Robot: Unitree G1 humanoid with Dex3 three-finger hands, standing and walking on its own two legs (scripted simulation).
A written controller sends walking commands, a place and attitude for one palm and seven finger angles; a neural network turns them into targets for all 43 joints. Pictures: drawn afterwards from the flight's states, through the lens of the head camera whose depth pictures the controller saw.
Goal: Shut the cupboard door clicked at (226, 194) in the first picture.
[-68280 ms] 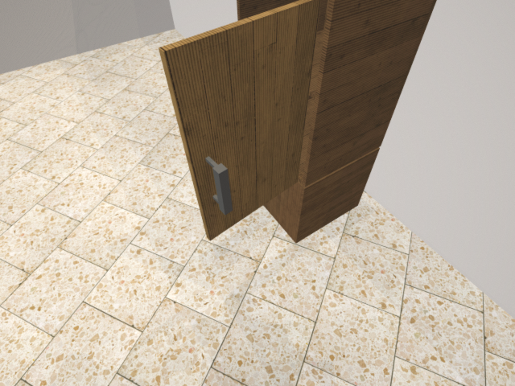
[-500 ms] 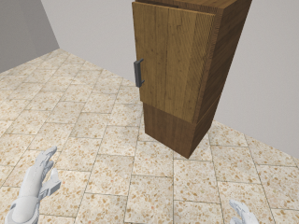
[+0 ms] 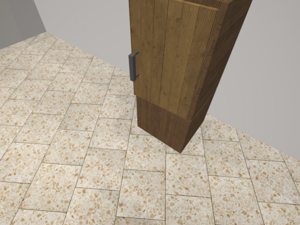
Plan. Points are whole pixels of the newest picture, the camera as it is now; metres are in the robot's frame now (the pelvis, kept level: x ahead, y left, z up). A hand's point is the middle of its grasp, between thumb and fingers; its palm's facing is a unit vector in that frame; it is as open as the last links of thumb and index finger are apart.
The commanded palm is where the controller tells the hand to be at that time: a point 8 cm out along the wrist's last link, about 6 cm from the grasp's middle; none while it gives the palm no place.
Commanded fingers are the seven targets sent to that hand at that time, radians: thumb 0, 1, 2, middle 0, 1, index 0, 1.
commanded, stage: let the arm hang, fingers relaxed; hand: left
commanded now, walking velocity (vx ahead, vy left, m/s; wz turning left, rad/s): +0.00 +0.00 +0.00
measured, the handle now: (135, 66) +0.87 +0.13 -0.10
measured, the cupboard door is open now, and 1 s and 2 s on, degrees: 4 4 4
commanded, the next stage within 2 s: look to check the result in 0.48 s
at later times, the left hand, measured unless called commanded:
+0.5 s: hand out of the picture +0.04 +0.17 -0.17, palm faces -0.01 -0.98 -0.19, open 7.4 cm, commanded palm none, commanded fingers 0.00 0.90 0.90 -0.20 -0.30 -0.20 -0.30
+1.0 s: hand out of the picture +0.02 +0.17 -0.17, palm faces +0.00 -0.98 -0.21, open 7.4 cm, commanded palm none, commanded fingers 0.00 0.90 0.90 -0.20 -0.30 -0.20 -0.30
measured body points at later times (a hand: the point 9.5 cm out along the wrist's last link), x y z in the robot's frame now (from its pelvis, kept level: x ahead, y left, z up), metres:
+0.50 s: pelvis +0.01 -0.01 +0.00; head +0.01 +0.00 +0.45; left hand +0.04 +0.22 -0.16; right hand +0.03 -0.26 -0.15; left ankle +0.06 +0.10 -0.74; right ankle -0.03 -0.12 -0.74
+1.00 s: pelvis +0.03 -0.02 +0.00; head +0.03 -0.02 +0.45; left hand +0.02 +0.22 -0.16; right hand +0.04 -0.25 -0.15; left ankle +0.06 +0.10 -0.74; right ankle -0.03 -0.12 -0.74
